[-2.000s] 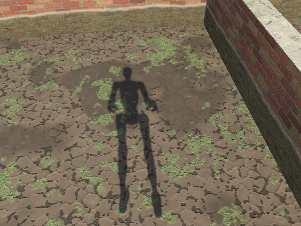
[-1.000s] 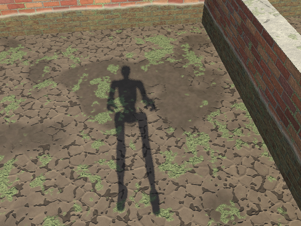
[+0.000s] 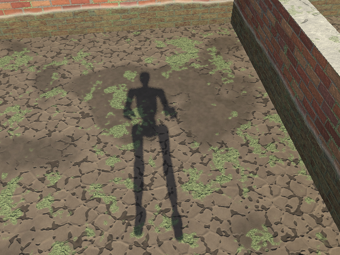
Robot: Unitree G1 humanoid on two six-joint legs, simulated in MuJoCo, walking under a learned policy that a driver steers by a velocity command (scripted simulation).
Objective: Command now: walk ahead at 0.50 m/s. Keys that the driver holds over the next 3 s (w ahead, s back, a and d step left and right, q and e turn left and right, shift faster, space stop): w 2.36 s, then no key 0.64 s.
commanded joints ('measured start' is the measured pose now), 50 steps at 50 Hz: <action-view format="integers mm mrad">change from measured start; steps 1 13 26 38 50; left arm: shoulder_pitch -71 -58 -52 -50 -30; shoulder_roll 88 91 93 94 121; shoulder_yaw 30 32 33 34 41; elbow -96 -91 -90 -90 -62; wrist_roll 5 4 5 3 -8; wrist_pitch -17 -16 -17 -18 -12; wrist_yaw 2 3 3 2 8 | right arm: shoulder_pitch -84 -79 -77 -77 -20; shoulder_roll -94 -90 -88 -90 -104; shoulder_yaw -31 -31 -30 -30 -41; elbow -99 -95 -94 -93 -57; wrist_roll -3 -3 -4 -2 5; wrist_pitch -15 -16 -16 -15 -17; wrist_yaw -3 -2 -2 -3 -8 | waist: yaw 4 7 6 5 -16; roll -3 1 -4 -8 -21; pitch -56 -56 -73 -74 -108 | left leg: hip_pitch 96 97 111 114 154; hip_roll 74 73 72 71 67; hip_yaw -85 -89 -90 -93 -88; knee -1 -2 -1 -2 -8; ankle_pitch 331 348 356 352 247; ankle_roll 32 36 35 34 32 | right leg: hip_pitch -76 -71 -64 -64 -58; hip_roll -68 -68 -69 -70 -65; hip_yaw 50 48 47 47 55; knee -26 -25 -25 -28 -50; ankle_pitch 319 325 340 339 246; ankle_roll -10 -10 -9 -7 -5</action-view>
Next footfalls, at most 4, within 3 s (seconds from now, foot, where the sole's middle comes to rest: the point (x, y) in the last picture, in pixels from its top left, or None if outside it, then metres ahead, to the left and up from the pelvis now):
none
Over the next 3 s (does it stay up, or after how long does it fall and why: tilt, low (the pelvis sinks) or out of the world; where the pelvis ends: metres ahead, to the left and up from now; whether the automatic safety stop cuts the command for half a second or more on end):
stays up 0.01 0.00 0.00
